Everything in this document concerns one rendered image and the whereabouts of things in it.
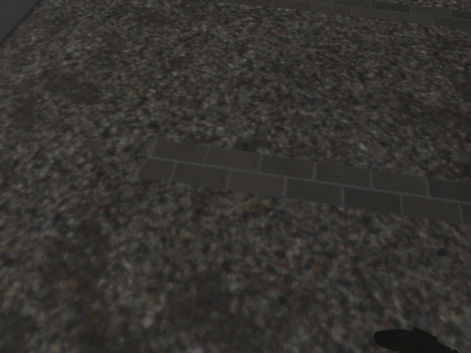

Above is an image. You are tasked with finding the robot right hand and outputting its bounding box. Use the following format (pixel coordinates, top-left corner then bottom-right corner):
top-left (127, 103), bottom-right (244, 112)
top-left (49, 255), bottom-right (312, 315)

top-left (374, 327), bottom-right (459, 353)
